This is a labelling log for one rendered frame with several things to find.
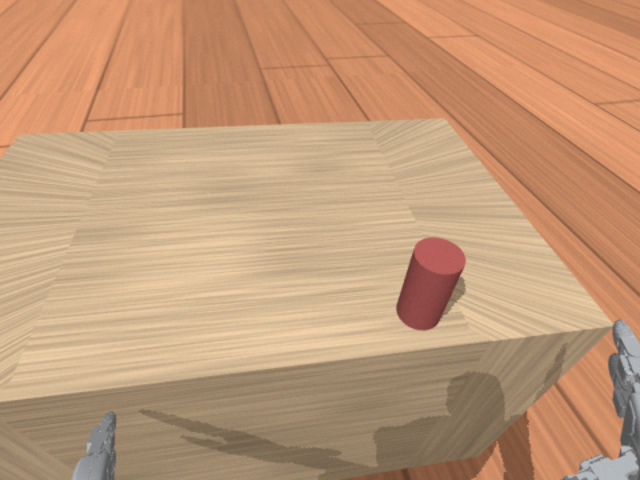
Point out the right robot hand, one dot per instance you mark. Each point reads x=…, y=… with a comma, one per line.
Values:
x=624, y=369

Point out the left robot hand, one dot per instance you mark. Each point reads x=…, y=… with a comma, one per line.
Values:
x=99, y=462

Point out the can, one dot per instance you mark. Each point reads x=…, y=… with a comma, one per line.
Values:
x=435, y=267

